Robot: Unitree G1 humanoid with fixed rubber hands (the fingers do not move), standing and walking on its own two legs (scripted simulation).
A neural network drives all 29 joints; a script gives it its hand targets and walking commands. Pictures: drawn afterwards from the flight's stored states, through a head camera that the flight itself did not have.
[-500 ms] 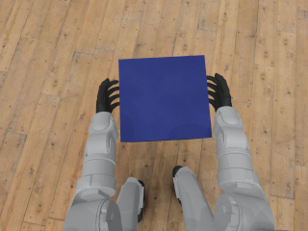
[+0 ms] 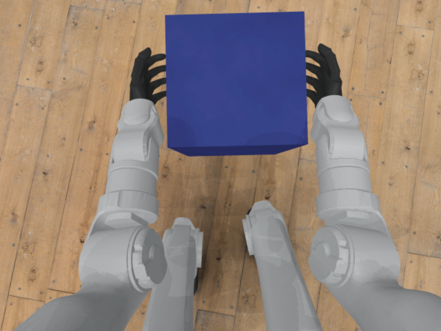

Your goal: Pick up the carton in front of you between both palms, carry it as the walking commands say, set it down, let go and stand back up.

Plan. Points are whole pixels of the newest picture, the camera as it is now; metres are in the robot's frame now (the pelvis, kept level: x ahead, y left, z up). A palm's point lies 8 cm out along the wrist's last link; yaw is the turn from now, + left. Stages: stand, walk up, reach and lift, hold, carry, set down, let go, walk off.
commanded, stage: set down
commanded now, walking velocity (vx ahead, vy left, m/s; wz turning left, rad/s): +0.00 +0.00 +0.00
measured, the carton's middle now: (232, 100) +0.49 -0.07 -0.18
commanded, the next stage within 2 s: none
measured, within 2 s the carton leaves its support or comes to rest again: rests again in 1.08 s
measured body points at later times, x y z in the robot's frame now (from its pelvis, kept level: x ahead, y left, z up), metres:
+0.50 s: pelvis -0.02 +0.00 -0.11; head +0.33 -0.05 +0.17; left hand +0.55 +0.05 -0.26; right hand +0.49 -0.25 -0.26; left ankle +0.06 +0.13 -0.52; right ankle +0.10 -0.12 -0.52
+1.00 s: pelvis -0.01 +0.01 -0.15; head +0.36 -0.02 +0.09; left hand +0.56 +0.05 -0.34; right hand +0.50 -0.25 -0.33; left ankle +0.06 +0.13 -0.52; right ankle +0.10 -0.12 -0.52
